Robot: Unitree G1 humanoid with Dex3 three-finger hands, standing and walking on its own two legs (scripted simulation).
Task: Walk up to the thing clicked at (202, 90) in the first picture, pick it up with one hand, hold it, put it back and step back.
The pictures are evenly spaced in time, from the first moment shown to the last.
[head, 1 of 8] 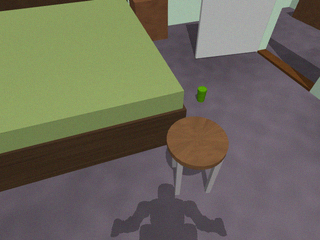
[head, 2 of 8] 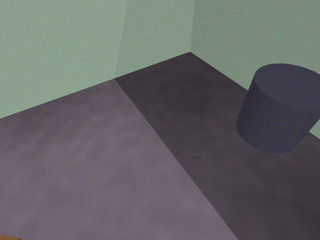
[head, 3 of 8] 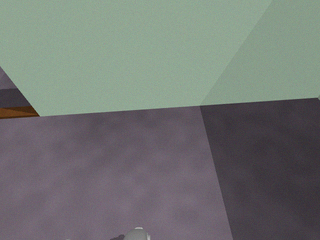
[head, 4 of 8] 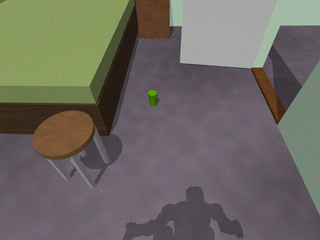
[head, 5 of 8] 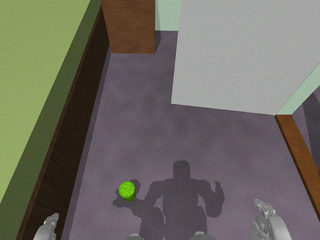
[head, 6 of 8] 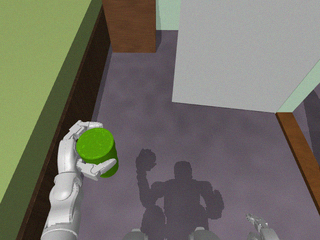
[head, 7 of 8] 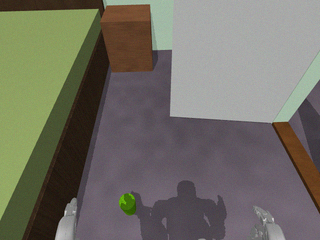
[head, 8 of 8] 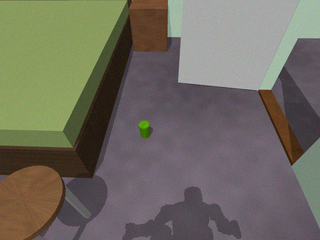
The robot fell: no
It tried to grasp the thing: yes
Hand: left
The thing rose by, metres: 0.69
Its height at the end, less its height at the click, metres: +0.00
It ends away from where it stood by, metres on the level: 0.01
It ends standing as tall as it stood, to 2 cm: yes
